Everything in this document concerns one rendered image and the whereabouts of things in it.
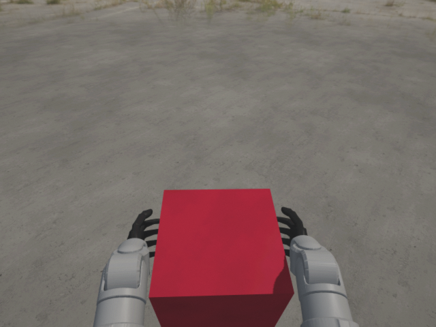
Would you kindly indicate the right robot forearm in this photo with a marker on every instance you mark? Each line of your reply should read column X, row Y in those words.
column 321, row 290

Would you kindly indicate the right robot hand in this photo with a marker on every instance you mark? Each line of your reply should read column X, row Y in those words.
column 295, row 224

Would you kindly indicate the carton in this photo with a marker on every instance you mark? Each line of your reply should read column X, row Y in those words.
column 219, row 260

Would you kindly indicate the left robot hand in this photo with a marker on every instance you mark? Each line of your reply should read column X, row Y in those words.
column 140, row 225

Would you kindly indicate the left robot forearm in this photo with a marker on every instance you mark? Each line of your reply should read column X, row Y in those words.
column 123, row 287

